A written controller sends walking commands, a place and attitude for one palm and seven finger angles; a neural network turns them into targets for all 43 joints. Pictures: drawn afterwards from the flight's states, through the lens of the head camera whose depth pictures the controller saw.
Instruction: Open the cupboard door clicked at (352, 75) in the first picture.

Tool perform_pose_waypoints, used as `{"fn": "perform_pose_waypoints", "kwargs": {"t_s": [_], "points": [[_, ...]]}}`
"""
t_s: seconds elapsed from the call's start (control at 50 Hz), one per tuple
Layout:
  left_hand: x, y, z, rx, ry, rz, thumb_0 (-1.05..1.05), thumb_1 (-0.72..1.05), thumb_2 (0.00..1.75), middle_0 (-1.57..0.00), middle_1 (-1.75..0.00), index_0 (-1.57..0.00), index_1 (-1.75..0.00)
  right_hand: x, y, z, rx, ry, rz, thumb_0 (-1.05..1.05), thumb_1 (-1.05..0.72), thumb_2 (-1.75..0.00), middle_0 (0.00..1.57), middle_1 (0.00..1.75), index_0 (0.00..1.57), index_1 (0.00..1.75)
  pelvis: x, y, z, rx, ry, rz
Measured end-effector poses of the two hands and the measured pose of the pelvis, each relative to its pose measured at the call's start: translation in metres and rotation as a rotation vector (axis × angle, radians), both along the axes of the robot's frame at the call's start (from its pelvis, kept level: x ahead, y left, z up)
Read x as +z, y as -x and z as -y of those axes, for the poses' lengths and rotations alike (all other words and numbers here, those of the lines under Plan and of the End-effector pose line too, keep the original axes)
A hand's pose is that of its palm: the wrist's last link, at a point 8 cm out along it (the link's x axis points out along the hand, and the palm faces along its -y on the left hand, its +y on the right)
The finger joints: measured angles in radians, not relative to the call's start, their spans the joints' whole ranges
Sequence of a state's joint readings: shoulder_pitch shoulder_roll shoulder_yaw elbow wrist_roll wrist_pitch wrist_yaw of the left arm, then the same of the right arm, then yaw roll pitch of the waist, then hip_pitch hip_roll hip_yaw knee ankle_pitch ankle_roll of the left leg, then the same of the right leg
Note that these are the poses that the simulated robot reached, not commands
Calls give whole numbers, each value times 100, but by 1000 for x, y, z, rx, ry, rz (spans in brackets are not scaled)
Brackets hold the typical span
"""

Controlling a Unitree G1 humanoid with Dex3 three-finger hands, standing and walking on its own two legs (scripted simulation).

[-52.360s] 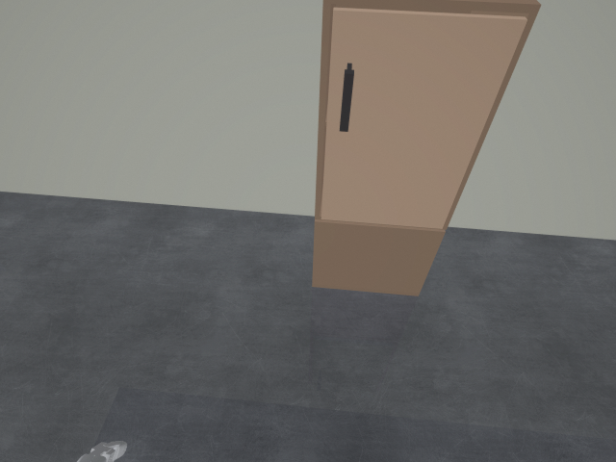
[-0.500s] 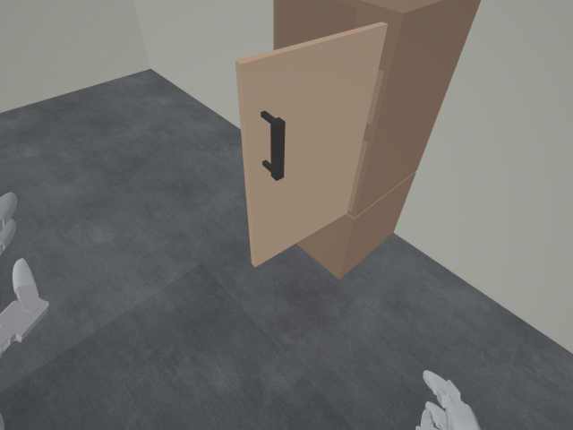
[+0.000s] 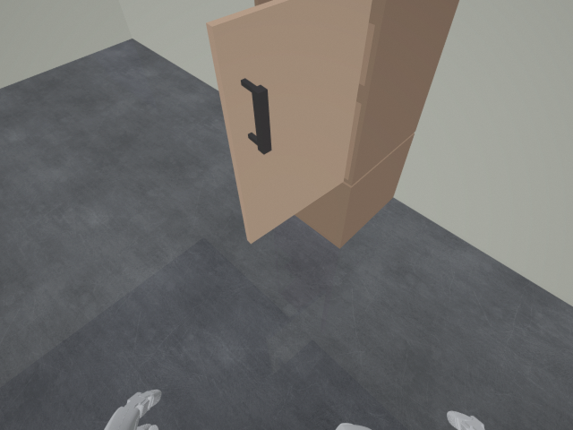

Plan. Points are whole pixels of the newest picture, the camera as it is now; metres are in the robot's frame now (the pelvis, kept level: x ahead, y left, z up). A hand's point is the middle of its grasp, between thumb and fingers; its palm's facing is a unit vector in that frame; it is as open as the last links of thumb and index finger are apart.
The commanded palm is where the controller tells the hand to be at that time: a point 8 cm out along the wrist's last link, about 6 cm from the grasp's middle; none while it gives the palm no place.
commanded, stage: let the arm hang, fingers relaxed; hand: left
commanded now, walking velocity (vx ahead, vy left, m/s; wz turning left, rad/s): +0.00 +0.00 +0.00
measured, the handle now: (256, 117) +0.63 +0.07 +0.07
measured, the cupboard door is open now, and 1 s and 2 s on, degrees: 84 84 84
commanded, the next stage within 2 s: look to check the result in 0.84 s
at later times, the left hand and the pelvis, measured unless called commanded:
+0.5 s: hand out of the picture +0.05 +0.23 -0.14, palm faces +0.05 -0.94 -0.35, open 7.3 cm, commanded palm none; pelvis +0.02 -0.01 +0.01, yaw +2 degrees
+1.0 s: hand out of the picture +0.12 +0.20 -0.14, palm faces +0.02 -0.96 -0.28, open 7.3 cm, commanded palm none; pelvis +0.05 -0.01 +0.02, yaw +2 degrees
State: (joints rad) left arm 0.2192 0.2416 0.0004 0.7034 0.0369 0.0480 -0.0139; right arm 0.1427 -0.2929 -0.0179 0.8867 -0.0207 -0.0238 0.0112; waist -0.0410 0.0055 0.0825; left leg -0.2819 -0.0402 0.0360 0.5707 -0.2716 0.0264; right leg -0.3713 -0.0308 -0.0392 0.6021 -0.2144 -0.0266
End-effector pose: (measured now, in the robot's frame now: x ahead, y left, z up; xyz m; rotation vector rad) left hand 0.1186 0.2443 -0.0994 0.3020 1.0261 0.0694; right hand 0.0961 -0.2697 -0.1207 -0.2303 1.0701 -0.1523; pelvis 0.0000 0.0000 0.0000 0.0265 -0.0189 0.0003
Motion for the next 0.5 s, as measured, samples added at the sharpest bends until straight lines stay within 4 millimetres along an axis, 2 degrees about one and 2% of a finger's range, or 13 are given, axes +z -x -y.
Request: {"fn": "perform_pose_waypoints", "kwargs": {"t_s": [0.06, 0.08, 0.16, 0.24, 0.36, 0.5], "points": [[-29, 40, 27, 39, 88, -149, 1, 91, 90, -20, -30, -21, -30, 2, 29, 8, -11, 31, -119, 1, -90, -90, 21, 30, 20, 30, 2, 0, 6, 12, 5, 6], [-33, 50, 28, 78, 94, -170, 1, 93, 90, -21, -30, -21, -30, 3, 39, 10, -13, 39, -158, 1, -90, -90, 20, 30, 20, 30, 3, 0, 8, 17, 9, 6], [-39, 78, 21, 143, 87, -242, 0, 96, 90, -21, -30, -21, -30, 4, 69, 12, -19, 48, -278, 1, -90, -90, 20, 30, 20, 30, 7, -1, 14, 29, 21, 7], [-32, 97, 6, 184, 45, -292, 0, 95, 90, -21, -30, -21, -30, 0, 81, 9, -29, 29, -325, 1, -90, -90, 20, 30, 20, 30, 10, -5, 15, 32, 27, 9], [-16, 101, -18, 221, -33, -312, 0, 92, 90, -21, -30, -21, -30, -9, 77, -1, -30, -18, -320, 1, -90, -90, 20, 30, 20, 30, 12, -10, 13, 30, 25, 10], [-3, 77, -32, 222, -75, -264, 0, 91, 90, -20, -30, -20, -30, -14, 56, -9, -15, -48, -284, 1, -90, -90, 20, 30, 20, 30, 15, -18, 11, 28, 21, 12]]}}
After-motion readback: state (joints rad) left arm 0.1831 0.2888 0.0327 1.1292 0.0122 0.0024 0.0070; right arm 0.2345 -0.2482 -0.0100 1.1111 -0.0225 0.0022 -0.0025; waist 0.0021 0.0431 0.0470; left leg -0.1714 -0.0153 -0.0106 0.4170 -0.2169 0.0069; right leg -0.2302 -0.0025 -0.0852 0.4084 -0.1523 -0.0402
